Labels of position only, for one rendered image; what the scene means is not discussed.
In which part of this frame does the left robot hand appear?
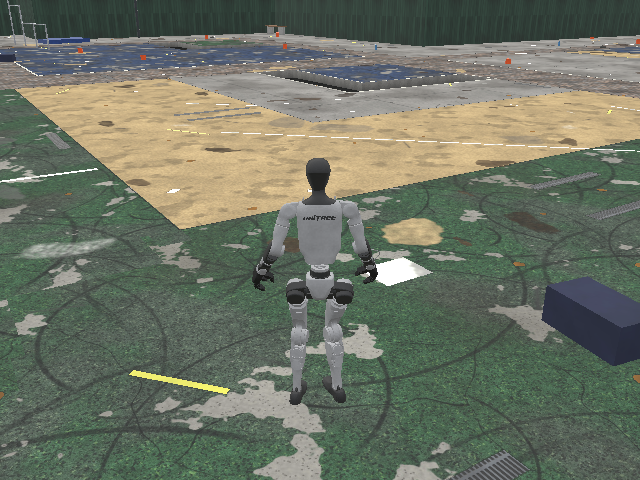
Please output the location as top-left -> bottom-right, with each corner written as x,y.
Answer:
252,266 -> 274,291

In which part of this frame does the left robot forearm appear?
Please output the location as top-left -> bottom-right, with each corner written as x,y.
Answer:
256,241 -> 278,275

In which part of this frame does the humanoid robot head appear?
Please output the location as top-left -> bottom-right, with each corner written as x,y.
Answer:
302,158 -> 336,205

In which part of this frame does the right robot forearm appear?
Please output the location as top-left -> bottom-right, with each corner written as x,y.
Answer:
358,238 -> 376,270

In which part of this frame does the robot right upper arm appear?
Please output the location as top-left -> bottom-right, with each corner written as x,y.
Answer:
339,200 -> 368,254

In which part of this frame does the right robot hand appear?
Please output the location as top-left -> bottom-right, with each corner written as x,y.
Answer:
355,265 -> 378,284

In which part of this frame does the robot left upper arm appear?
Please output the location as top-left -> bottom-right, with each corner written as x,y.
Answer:
269,202 -> 298,257

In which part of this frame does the robot right foot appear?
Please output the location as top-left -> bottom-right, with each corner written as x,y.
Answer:
322,376 -> 346,403

